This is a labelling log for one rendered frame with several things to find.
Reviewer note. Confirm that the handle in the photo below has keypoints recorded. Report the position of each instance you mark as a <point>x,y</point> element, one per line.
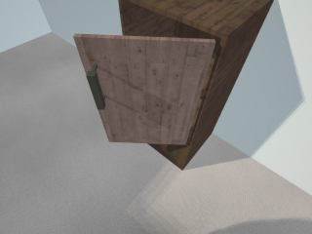
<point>95,87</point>

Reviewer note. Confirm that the cupboard door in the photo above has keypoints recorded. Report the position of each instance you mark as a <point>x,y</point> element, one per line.
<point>152,85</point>

